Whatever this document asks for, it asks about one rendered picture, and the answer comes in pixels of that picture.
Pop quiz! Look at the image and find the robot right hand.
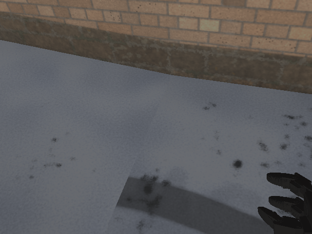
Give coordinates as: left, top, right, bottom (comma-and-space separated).
257, 173, 312, 234

